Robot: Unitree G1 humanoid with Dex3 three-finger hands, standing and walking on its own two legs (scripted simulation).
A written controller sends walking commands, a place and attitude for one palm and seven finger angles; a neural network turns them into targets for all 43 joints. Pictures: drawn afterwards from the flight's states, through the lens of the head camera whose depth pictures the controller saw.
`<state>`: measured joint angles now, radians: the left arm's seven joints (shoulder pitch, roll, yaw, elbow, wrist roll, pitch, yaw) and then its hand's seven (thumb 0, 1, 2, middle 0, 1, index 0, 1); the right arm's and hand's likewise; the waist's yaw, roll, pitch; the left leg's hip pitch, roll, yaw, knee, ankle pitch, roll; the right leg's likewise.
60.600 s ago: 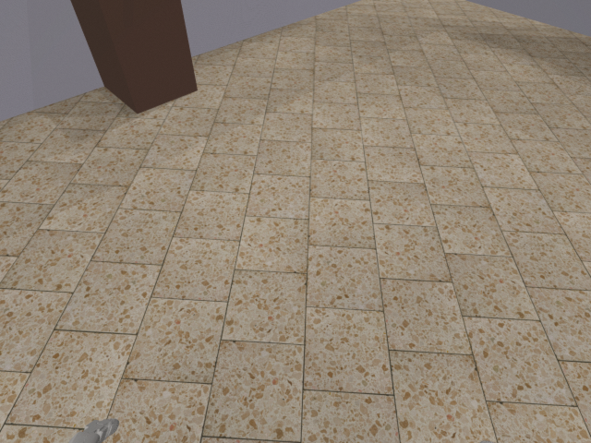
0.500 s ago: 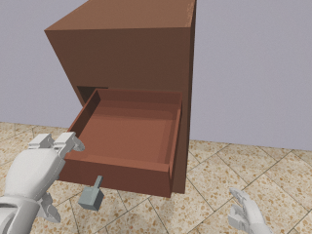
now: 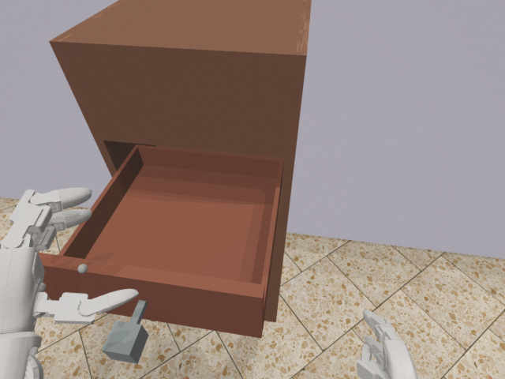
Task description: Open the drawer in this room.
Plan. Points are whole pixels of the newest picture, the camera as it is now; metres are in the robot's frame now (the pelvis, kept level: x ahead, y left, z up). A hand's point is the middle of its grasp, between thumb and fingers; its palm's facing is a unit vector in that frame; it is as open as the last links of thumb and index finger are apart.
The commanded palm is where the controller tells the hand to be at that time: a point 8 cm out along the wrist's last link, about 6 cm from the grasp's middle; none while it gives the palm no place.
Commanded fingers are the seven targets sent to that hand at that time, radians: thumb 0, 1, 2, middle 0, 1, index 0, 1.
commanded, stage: draw the hand back to the body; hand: left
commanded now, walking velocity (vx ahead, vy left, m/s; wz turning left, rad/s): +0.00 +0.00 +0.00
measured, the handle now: (132, 327) +0.19 +0.21 +0.00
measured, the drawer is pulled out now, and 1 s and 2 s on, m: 0.30 0.30 0.30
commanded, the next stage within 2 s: step back with the hand held close in 0.64 s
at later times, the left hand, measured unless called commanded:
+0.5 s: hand (75, 280) +0.18 +0.23 +0.16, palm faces +0.41 -0.81 -0.42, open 8.2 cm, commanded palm +0.13 +0.27 +0.19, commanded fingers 0.00 0.90 0.90 -0.20 -0.30 -0.20 -0.30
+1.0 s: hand (65, 287) +0.17 +0.24 +0.16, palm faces +0.32 -0.81 -0.49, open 7.4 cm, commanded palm +0.10 +0.28 +0.19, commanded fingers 0.00 0.90 0.90 -0.20 -0.30 -0.20 -0.30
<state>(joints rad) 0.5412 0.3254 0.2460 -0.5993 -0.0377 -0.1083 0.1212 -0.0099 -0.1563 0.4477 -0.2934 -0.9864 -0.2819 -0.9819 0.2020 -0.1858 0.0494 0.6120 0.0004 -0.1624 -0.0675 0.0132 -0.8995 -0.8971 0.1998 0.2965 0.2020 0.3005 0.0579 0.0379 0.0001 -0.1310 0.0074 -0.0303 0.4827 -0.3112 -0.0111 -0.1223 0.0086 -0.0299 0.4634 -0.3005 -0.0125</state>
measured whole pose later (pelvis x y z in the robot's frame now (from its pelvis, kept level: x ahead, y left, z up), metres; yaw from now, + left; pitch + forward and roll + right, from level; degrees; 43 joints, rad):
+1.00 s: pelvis -0.03 +0.00 +0.00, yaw +0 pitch +2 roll +0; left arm 0.61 0.36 0.35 -0.54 -0.05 -0.17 0.11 0.01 0.89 0.90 -0.21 -0.31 -0.20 -0.30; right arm 0.16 -0.24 -0.01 0.57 0.02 -0.03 -0.06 0.01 -0.90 -0.90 0.20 0.30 0.20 0.30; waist -0.01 0.05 0.03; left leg -0.26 0.00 -0.03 0.49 -0.25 -0.01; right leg -0.25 0.00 -0.04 0.46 -0.24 -0.01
